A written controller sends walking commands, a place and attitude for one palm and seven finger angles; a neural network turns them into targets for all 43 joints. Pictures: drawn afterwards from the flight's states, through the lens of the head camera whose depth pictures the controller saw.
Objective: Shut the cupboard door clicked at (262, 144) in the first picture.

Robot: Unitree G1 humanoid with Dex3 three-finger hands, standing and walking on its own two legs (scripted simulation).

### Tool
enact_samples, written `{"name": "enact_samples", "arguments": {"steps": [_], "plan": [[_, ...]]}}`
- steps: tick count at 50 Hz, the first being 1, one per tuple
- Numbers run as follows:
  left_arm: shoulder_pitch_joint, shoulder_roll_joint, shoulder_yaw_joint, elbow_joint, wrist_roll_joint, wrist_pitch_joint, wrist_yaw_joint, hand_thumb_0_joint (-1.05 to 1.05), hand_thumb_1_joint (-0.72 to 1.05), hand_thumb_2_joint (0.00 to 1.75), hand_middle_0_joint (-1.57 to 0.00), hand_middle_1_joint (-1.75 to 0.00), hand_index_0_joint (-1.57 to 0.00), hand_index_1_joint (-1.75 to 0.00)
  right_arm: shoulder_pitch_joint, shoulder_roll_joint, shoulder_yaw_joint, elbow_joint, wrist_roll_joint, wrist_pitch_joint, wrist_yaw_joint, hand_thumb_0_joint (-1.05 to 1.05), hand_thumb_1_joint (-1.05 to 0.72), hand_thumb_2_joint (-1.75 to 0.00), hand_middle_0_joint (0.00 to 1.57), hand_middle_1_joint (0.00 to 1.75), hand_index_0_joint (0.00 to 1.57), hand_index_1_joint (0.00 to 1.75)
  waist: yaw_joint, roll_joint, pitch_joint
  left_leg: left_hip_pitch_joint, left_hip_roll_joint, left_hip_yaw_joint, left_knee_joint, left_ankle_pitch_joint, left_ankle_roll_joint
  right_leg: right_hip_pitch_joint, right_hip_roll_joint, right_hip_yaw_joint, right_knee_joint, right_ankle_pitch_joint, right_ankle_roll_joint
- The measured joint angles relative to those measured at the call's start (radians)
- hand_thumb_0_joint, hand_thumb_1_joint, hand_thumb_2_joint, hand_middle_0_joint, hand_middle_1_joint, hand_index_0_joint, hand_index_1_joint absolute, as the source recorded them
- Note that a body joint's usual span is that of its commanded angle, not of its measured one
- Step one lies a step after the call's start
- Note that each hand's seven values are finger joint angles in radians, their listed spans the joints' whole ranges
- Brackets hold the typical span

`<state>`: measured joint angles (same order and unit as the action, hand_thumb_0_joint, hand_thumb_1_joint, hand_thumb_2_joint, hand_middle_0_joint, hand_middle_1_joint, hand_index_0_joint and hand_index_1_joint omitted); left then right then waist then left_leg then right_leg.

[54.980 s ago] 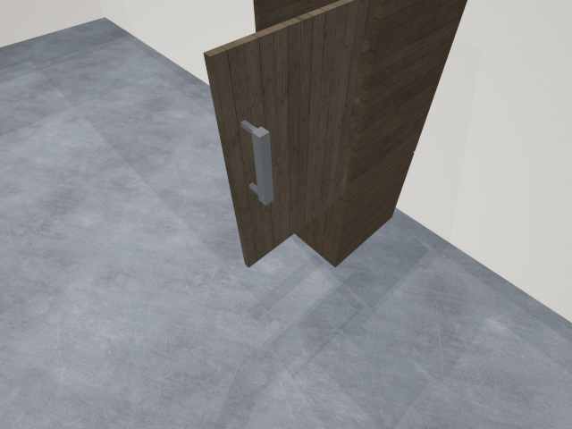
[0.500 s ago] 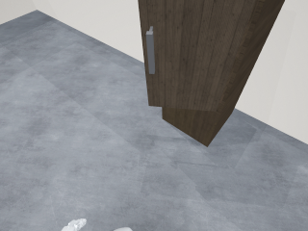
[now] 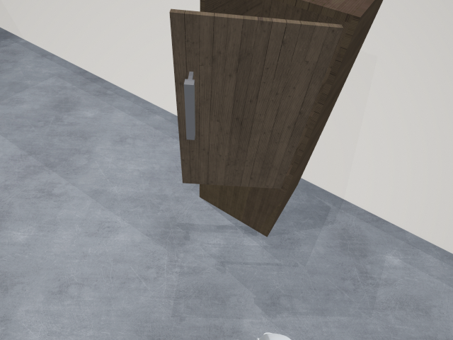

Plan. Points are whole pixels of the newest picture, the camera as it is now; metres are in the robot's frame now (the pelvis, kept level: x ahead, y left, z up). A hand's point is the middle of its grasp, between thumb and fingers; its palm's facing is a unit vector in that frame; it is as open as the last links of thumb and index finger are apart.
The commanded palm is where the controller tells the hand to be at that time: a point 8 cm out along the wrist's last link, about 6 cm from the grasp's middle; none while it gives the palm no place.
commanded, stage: take the last steps up to it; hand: left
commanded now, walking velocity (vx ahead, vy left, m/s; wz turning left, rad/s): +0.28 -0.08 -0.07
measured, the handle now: (191, 107) +0.66 +0.12 +0.02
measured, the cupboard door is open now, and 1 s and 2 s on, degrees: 31 31 31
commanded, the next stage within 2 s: come to a stop and stand still in 0.36 s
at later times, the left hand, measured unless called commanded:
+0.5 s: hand (165, 325) +0.18 +0.13 -0.20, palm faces +0.07 -0.98 -0.17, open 7.2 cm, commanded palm none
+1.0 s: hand (165, 296) +0.24 +0.13 -0.18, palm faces +0.05 -0.96 -0.27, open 7.4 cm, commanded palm none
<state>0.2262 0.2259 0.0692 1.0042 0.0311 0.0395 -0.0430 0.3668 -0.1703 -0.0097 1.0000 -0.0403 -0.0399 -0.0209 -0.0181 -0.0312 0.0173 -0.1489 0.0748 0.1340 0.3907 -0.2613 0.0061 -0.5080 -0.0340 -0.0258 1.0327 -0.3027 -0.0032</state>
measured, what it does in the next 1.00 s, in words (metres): walks ahead: right foot, then left foot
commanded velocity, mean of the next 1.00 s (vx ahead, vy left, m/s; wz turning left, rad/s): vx -0.01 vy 0.01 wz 0.00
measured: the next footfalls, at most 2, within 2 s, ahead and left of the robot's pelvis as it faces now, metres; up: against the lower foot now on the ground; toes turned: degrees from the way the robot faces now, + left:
right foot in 0.20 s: +0.20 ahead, -0.18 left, +0.00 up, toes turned -2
left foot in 0.48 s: +0.25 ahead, +0.05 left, +0.00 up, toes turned +9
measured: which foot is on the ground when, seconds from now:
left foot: down 0.00-0.20, up 0.22-0.46, down 0.48-0.76, up 0.78-1.00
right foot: up 0.00-0.18, down 0.20-1.00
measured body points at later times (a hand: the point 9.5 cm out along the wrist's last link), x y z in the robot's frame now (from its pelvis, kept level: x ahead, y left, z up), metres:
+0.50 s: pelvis +0.17 -0.05 -0.02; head +0.19 -0.03 +0.43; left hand +0.18 +0.18 -0.18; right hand +0.22 -0.29 -0.16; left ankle +0.21 +0.04 -0.75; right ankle +0.12 -0.16 -0.75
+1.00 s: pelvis +0.21 -0.06 -0.01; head +0.26 -0.06 +0.44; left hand +0.23 +0.19 -0.16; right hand +0.31 -0.31 -0.16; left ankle +0.19 +0.05 -0.71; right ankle +0.16 -0.18 -0.75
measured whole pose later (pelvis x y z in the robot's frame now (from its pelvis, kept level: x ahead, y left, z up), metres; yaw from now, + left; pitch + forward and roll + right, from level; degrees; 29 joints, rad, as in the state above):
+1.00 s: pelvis +0.21 -0.06 -0.01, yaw +1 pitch +1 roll +1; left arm 0.23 0.19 0.03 0.99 0.03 0.02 0.05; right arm 0.11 -0.22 -0.05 0.97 -0.01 0.07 -0.01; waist 0.03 -0.01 0.09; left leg -0.37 -0.01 0.03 0.80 -0.45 -0.04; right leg -0.18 -0.05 -0.04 0.51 -0.33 0.00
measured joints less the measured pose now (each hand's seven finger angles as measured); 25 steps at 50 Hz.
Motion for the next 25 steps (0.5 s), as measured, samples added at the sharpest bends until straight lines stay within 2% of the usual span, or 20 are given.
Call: {"name": "enact_samples", "arguments": {"steps": [5,9,10,11,13,14,16,18,20,24,25], "plan": [[-0.050,-0.006,-0.009,-0.006,-0.002,-0.010,0.000,0.01,0.91,0.90,-0.20,-0.29,-0.20,-0.30,0.047,0.001,-0.012,0.050,-0.001,0.009,0.008,0.00,-0.91,-0.89,0.20,0.30,0.21,0.30,-0.020,0.017,0.021,0.070,0.016,0.018,-0.048,-0.019,-0.026,0.017,-0.035,-0.025,-0.243,0.054,0.005],[-0.084,-0.009,-0.016,-0.006,-0.003,-0.031,0.001,0.01,0.91,0.90,-0.20,-0.29,-0.20,-0.30,0.078,0.005,-0.018,0.086,0.002,0.021,0.014,0.00,-0.91,-0.89,0.20,0.30,0.21,0.30,-0.037,0.025,0.037,0.094,0.039,0.023,0.026,-0.101,-0.063,0.118,-0.017,-0.056,-0.446,0.086,-0.010],[-0.086,-0.006,-0.018,-0.009,-0.002,-0.045,0.002,0.01,0.91,0.90,-0.20,-0.30,-0.20,-0.30,0.091,0.009,-0.018,0.093,0.008,0.023,0.017,0.00,-0.91,-0.89,0.20,0.30,0.21,0.30,-0.036,0.017,0.033,0.078,0.039,0.021,0.087,-0.139,-0.064,0.154,-0.016,-0.053,-0.497,0.080,-0.025],[-0.094,-0.016,-0.016,-0.004,-0.002,-0.062,0.009,0.01,0.91,0.90,-0.20,-0.30,-0.20,-0.30,0.085,0.005,-0.019,0.106,0.015,0.030,0.019,0.00,-0.91,-0.89,0.20,0.30,0.21,0.30,-0.030,0.030,0.039,0.042,0.050,0.003,0.195,-0.189,-0.051,0.154,-0.006,-0.057,-0.477,0.069,-0.026],[-0.096,-0.040,-0.021,0.002,-0.008,-0.080,0.023,0.00,0.91,0.90,-0.20,-0.29,-0.20,-0.30,0.055,-0.003,-0.022,0.118,0.022,0.049,0.018,0.01,-0.91,-0.89,0.20,0.30,0.20,0.30,-0.028,0.056,0.054,-0.063,0.039,-0.059,0.452,-0.262,-0.025,0.175,0.008,-0.077,-0.453,0.044,-0.023],[-0.090,-0.050,-0.024,0.004,-0.009,-0.082,0.029,0.00,0.91,0.90,-0.20,-0.30,-0.20,-0.30,0.039,-0.004,-0.024,0.118,0.022,0.053,0.016,0.01,-0.91,-0.89,0.20,0.30,0.20,0.30,-0.027,0.060,0.055,-0.117,0.028,-0.073,0.553,-0.261,-0.018,0.195,0.010,-0.085,-0.466,0.040,-0.023],[-0.070,-0.066,-0.028,0.013,-0.010,-0.081,0.041,0.00,0.91,0.90,-0.20,-0.30,-0.20,-0.30,0.003,-0.004,-0.028,0.105,0.020,0.053,0.015,0.01,-0.91,-0.89,0.20,0.30,0.20,0.30,-0.022,0.059,0.049,-0.205,0.016,-0.073,0.645,-0.228,-0.015,0.241,0.014,-0.097,-0.516,0.047,-0.023],[-0.047,-0.065,-0.016,0.023,-0.012,-0.081,0.059,0.00,0.93,0.90,-0.21,-0.30,-0.21,-0.30,-0.031,0.000,-0.031,0.080,0.017,0.049,0.015,0.01,-0.91,-0.89,0.20,0.30,0.20,0.30,-0.017,0.052,0.035,-0.262,0.014,-0.059,0.611,-0.192,-0.018,0.280,0.018,-0.110,-0.562,0.050,-0.025],[-0.024,-0.054,-0.017,0.038,-0.008,-0.076,0.059,-0.01,0.94,0.90,-0.21,-0.30,-0.21,-0.30,-0.064,0.007,-0.030,0.052,0.015,0.042,0.018,0.01,-0.91,-0.89,0.19,0.30,0.20,0.30,-0.010,0.041,0.021,-0.283,0.012,-0.041,0.506,-0.151,-0.020,0.309,0.021,-0.118,-0.589,0.042,-0.025],[0.026,-0.049,-0.022,0.071,-0.012,-0.065,0.053,0.00,0.93,0.90,-0.21,-0.30,-0.20,-0.30,-0.113,0.002,-0.025,0.012,0.010,0.012,0.018,0.01,-0.93,-0.89,0.19,0.30,0.20,0.30,0.007,0.036,0.007,-0.214,0.000,-0.023,0.212,0.021,-0.020,0.348,0.032,-0.122,-0.546,-0.028,-0.011],[0.039,-0.048,-0.023,0.079,-0.015,-0.060,0.052,0.00,0.93,0.90,-0.21,-0.30,-0.20,-0.30,-0.122,0.001,-0.023,0.012,0.008,0.002,0.017,0.01,-0.93,-0.89,0.19,0.30,0.20,0.30,0.010,0.029,0.003,-0.201,-0.005,-0.020,0.205,0.027,0.006,0.346,0.027,-0.117,-0.508,-0.060,-0.006]]}}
